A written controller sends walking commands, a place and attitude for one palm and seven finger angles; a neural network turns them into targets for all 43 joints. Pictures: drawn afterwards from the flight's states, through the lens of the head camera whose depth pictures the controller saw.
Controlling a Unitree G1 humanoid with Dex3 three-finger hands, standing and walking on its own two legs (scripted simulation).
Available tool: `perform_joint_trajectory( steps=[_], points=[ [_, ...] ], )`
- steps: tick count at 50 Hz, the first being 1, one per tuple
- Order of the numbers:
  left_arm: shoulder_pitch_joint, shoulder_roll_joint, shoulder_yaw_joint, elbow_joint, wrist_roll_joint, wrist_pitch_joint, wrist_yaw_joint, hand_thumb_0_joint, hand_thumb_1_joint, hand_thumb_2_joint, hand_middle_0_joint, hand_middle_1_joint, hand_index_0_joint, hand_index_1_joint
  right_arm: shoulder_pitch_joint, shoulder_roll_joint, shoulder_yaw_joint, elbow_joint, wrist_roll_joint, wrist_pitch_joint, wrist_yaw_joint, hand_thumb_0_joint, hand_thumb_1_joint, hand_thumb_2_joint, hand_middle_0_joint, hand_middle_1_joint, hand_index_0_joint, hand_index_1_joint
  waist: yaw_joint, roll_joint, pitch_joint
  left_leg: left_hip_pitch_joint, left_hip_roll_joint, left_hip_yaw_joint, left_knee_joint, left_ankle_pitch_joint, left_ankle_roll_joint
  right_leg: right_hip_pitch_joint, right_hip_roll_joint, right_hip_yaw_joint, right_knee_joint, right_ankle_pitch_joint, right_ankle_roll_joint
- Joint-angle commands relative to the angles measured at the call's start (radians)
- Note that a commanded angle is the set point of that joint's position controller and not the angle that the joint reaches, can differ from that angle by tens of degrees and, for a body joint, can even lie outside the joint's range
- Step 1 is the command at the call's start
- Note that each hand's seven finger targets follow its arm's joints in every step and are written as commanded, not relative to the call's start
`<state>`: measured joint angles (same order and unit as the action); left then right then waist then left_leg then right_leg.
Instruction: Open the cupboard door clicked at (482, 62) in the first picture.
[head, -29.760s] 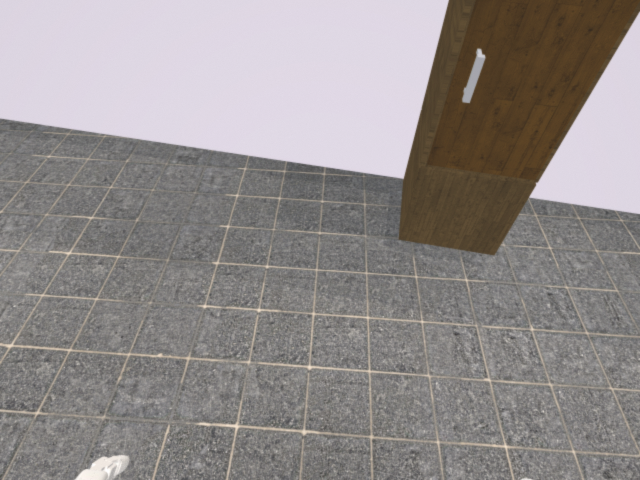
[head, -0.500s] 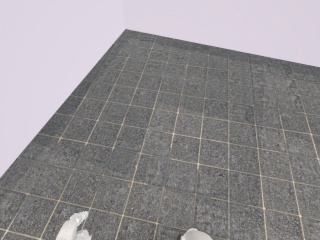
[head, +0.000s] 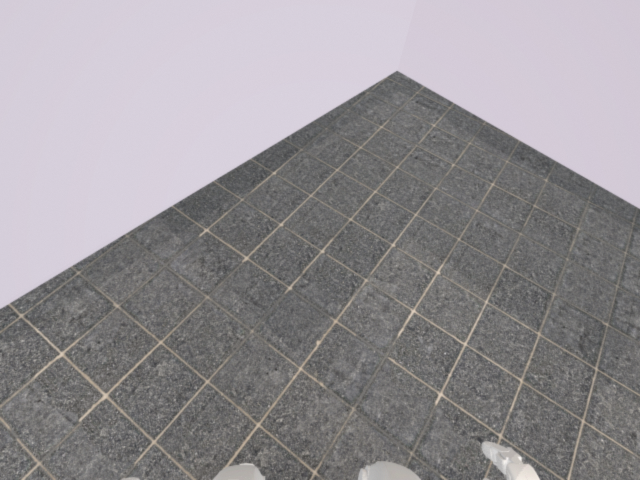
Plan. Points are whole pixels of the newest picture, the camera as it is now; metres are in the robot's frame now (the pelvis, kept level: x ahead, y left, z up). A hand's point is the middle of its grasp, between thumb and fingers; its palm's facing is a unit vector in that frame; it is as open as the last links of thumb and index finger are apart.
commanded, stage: turn to face it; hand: left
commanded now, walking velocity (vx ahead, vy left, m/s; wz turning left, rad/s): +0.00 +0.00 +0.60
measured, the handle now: out of the picture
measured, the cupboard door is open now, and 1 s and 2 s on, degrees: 51 51 51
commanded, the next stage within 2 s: none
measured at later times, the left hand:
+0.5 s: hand out of the picture +0.05 +0.12 -0.14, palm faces +0.28 -0.92 -0.26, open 7.4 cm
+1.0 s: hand out of the picture +0.00 +0.17 -0.15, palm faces +0.57 -0.78 -0.25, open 7.4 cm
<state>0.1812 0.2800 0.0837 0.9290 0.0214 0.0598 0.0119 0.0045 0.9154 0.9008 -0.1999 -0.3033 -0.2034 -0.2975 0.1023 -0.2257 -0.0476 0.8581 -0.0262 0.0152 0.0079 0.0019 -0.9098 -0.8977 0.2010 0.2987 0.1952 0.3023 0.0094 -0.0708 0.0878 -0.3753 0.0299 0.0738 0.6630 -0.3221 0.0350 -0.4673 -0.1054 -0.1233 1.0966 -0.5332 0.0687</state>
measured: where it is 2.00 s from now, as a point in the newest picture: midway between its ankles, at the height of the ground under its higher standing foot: outside the picture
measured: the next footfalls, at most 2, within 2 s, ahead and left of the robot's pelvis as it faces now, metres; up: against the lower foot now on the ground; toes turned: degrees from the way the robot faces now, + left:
right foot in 0.28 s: +0.06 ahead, -0.17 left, +0.00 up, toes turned +6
left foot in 0.72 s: +0.02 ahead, +0.05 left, +0.00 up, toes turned +33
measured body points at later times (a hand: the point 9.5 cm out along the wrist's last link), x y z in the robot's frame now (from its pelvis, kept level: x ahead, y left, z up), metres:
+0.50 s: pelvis +0.03 -0.08 +0.02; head +0.09 -0.09 +0.46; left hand +0.03 +0.17 -0.12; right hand +0.18 -0.31 -0.14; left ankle -0.05 +0.06 -0.63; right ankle +0.02 -0.17 -0.72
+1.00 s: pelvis +0.04 -0.07 +0.02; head +0.08 -0.02 +0.46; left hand -0.03 +0.21 -0.13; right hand +0.26 -0.23 -0.12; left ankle -0.02 +0.02 -0.72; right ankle +0.12 -0.22 -0.65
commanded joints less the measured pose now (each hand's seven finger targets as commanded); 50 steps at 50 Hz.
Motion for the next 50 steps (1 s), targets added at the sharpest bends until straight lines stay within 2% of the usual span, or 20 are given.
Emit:
perform_joint_trajectory(
  steps=[1, 8, 12, 13, 14, 15, 16, 17, 18, 21, 30, 32, 34, 35, 36, 37, 38, 40, 43, 50],
  points=[
    [-0.009, 0.055, 0.007, -0.096, 0.001, -0.034, -0.006, 0.000, 0.900, 0.900, -0.200, -0.300, -0.200, -0.300, 0.069, -0.211, -0.052, -0.030, 0.007, -0.010, -0.025, 0.000, -0.900, -0.900, 0.200, 0.300, 0.200, 0.300, -0.019, 0.249, -0.176, 0.250, 0.221, -0.249, -0.278, 0.586, 0.111, -0.141, 0.000, 0.122, 0.115, 0.145, 0.030],
    [-0.043, 0.041, -0.006, -0.118, -0.010, -0.035, -0.004, 0.000, 0.900, 0.900, -0.200, -0.300, -0.200, -0.300, 0.084, -0.227, -0.066, -0.014, 0.000, 0.002, -0.013, 0.000, -0.900, -0.900, 0.200, 0.300, 0.200, 0.300, -0.036, 0.216, -0.147, 0.188, 0.197, -0.301, -0.295, 0.388, 0.116, 0.007, 0.047, 0.089, -0.218, 0.103, 0.029],
    [0.062, 0.051, -0.001, -0.098, -0.015, -0.052, -0.001, 0.000, 0.900, 0.900, -0.200, -0.300, -0.200, -0.300, 0.025, -0.226, -0.076, -0.028, 0.007, 0.013, -0.012, 0.000, -0.900, -0.900, 0.200, 0.300, 0.200, 0.300, 0.012, 0.246, -0.167, 0.089, 0.150, -0.332, -0.203, 0.394, 0.077, 0.239, 0.097, 0.061, -0.530, 0.225, 0.014],
    [0.124, 0.083, 0.007, -0.084, -0.013, -0.062, 0.004, 0.000, 0.900, 0.900, -0.200, -0.300, -0.200, -0.300, 0.007, -0.196, -0.073, -0.039, 0.016, 0.014, -0.010, 0.000, -0.900, -0.900, 0.200, 0.300, 0.200, 0.300, 0.044, 0.159, -0.189, -0.007, 0.100, -0.305, -0.127, 0.264, 0.033, 0.386, 0.047, 0.095, -0.689, 0.325, 0.005],
    [0.153, 0.181, 0.027, -0.077, 0.005, -0.074, 0.015, 0.000, 0.900, 0.900, -0.200, -0.300, -0.200, -0.300, 0.025, -0.115, -0.062, -0.053, 0.026, 0.013, -0.004, 0.000, -0.900, -0.900, 0.200, 0.300, 0.200, 0.300, 0.055, -0.146, -0.199, -0.202, -0.041, -0.154, 0.090, -0.053, -0.052, 0.527, -0.214, 0.344, -0.817, 0.385, -0.068],
    [0.137, 0.237, 0.030, -0.088, 0.007, -0.069, 0.021, 0.000, 0.900, 0.900, -0.200, -0.300, -0.200, -0.300, 0.001, -0.111, -0.061, -0.073, 0.020, 0.013, -0.001, 0.000, -0.900, -0.900, 0.200, 0.300, 0.200, 0.300, 0.062, -0.298, -0.178, -0.245, -0.087, -0.093, 0.363, -0.336, -0.081, 0.431, -0.415, 0.508, -0.823, 0.550, -0.184],
    [0.108, 0.198, 0.017, -0.098, 0.003, -0.070, 0.023, 0.000, 0.900, 0.900, -0.200, -0.300, -0.200, -0.300, 0.009, -0.135, -0.062, -0.066, 0.013, 0.020, 0.004, 0.000, -0.900, -0.900, 0.200, 0.300, 0.200, 0.300, 0.041, -0.197, -0.151, -0.231, -0.041, -0.149, 0.517, -0.291, -0.069, 0.348, -0.388, 0.423, -0.794, 0.560, -0.222],
    [0.042, 0.132, 0.010, -0.104, 0.001, -0.073, 0.031, 0.000, 0.900, 0.900, -0.200, -0.300, -0.200, -0.300, 0.023, -0.126, -0.069, -0.036, 0.012, 0.031, 0.004, 0.000, -0.900, -0.900, 0.200, 0.300, 0.200, 0.300, 0.002, -0.226, -0.132, -0.250, -0.010, -0.158, 0.576, -0.229, -0.076, 0.334, -0.335, 0.348, -0.790, 0.589, -0.200],
    [0.009, 0.109, -0.001, -0.115, -0.004, -0.068, 0.027, 0.000, 0.900, 0.900, -0.200, -0.300, -0.200, -0.300, 0.019, -0.119, -0.065, -0.012, 0.010, 0.040, 0.008, 0.000, -0.900, -0.900, 0.200, 0.300, 0.200, 0.300, -0.014, -0.177, -0.091, -0.245, 0.003, -0.128, 0.619, -0.155, -0.093, 0.320, -0.262, 0.261, -0.760, 0.643, -0.182],
    [0.030, 0.084, -0.008, -0.114, -0.004, -0.077, 0.024, 0.000, 0.900, 0.900, -0.200, -0.300, -0.200, -0.300, 0.017, -0.084, -0.049, 0.001, 0.013, 0.044, 0.020, 0.000, -0.900, -0.900, 0.200, 0.300, 0.200, 0.300, -0.017, -0.128, -0.105, -0.233, 0.005, -0.071, 0.533, -0.088, -0.116, 0.393, -0.205, 0.095, -0.714, 0.825, -0.147],
    [0.136, 0.130, 0.015, -0.071, 0.007, -0.075, 0.023, 0.000, 0.900, 0.900, -0.200, -0.300, -0.200, -0.300, -0.085, -0.057, -0.027, -0.029, 0.017, 0.033, 0.023, 0.000, -0.900, -0.900, 0.200, 0.300, 0.200, 0.300, 0.045, -0.123, -0.122, -0.110, -0.008, 0.034, 0.122, -0.131, -0.095, 0.510, -0.268, 0.025, -0.632, 1.001, -0.175],
    [0.124, 0.134, 0.020, -0.067, 0.010, -0.073, 0.021, 0.000, 0.900, 0.900, -0.200, -0.300, -0.200, -0.300, -0.065, -0.061, -0.027, -0.031, 0.019, 0.028, 0.022, 0.000, -0.900, -0.900, 0.200, 0.300, 0.200, 0.300, 0.032, -0.143, -0.139, -0.042, -0.018, 0.046, 0.032, -0.112, -0.080, 0.489, -0.276, 0.014, -0.591, 0.997, -0.167],
    [0.084, 0.150, 0.026, -0.079, -0.001, -0.074, 0.014, 0.000, 0.900, 0.900, -0.200, -0.300, -0.200, -0.300, 0.019, -0.094, -0.035, -0.016, 0.014, 0.022, 0.018, 0.000, -0.900, -0.900, 0.200, 0.300, 0.200, 0.300, -0.026, -0.102, -0.167, 0.126, -0.038, 0.063, -0.122, 0.034, -0.060, 0.399, -0.256, -0.049, -0.482, 0.954, -0.121],
    [0.059, 0.139, 0.023, -0.088, -0.009, -0.071, 0.010, 0.000, 0.900, 0.900, -0.200, -0.300, -0.200, -0.300, 0.108, -0.142, -0.049, 0.007, 0.009, 0.014, 0.016, 0.000, -0.900, -0.900, 0.200, 0.300, 0.200, 0.300, -0.081, 0.001, -0.217, 0.317, 0.012, 0.006, -0.225, 0.232, -0.030, 0.270, -0.228, -0.080, -0.325, 0.809, -0.076],
    [0.027, 0.069, 0.008, -0.129, -0.017, -0.064, 0.000, 0.000, 0.900, 0.900, -0.200, -0.300, -0.200, -0.300, 0.181, -0.267, -0.082, 0.018, -0.002, 0.006, 0.010, 0.000, -0.900, -0.900, 0.200, 0.300, 0.200, 0.300, -0.123, 0.324, -0.244, 0.498, 0.298, -0.387, -0.263, 0.590, 0.112, -0.055, -0.062, -0.096, -0.076, 0.107, 0.007],
    [-0.059, 0.055, -0.009, -0.169, -0.011, -0.054, 0.006, 0.000, 0.900, 0.900, -0.200, -0.300, -0.200, -0.300, 0.240, -0.305, -0.086, 0.035, 0.010, 0.013, 0.001, 0.000, -0.900, -0.900, 0.200, 0.300, 0.200, 0.300, -0.139, 0.341, -0.238, 0.481, 0.403, -0.489, -0.257, 0.878, 0.210, -0.152, -0.013, 0.036, 0.061, -0.128, 0.009],
    [-0.060, 0.077, -0.003, -0.180, -0.007, -0.045, 0.010, 0.000, 0.900, 0.900, -0.200, -0.300, -0.200, -0.300, 0.211, -0.293, -0.075, 0.032, 0.007, 0.015, -0.005, 0.000, -0.900, -0.900, 0.200, 0.300, 0.200, 0.300, -0.113, 0.222, -0.217, 0.420, 0.414, -0.415, -0.256, 0.757, 0.236, -0.151, -0.038, 0.104, 0.091, -0.113, 0.000],
    [-0.061, 0.071, 0.007, -0.130, -0.002, -0.031, 0.009, 0.000, 0.900, 0.900, -0.200, -0.300, -0.200, -0.300, 0.096, -0.236, -0.062, -0.004, 0.004, 0.009, -0.023, 0.000, -0.900, -0.900, 0.200, 0.300, 0.200, 0.300, -0.066, 0.277, -0.138, 0.289, 0.294, -0.361, -0.297, 0.607, 0.170, -0.144, -0.035, 0.131, 0.109, 0.022, 0.016],
    [-0.001, 0.069, 0.009, -0.093, 0.001, -0.025, -0.006, 0.000, 0.900, 0.900, -0.200, -0.300, -0.200, -0.300, 0.044, -0.205, -0.049, -0.017, 0.008, -0.004, -0.024, 0.000, -0.900, -0.900, 0.200, 0.300, 0.200, 0.300, -0.017, 0.202, -0.132, 0.242, 0.199, -0.270, -0.319, 0.528, 0.111, -0.101, -0.007, 0.127, 0.096, 0.157, 0.025],
    [-0.074, 0.044, -0.002, -0.131, -0.006, -0.032, -0.002, 0.000, 0.900, 0.900, -0.200, -0.300, -0.200, -0.300, 0.106, -0.215, -0.062, 0.007, 0.003, -0.005, -0.018, 0.000, -0.900, -0.900, 0.200, 0.300, 0.200, 0.300, -0.037, 0.214, -0.143, 0.252, 0.181, -0.327, -0.296, 0.507, 0.129, -0.045, 0.033, 0.116, -0.142, 0.129, 0.033]
  ],
)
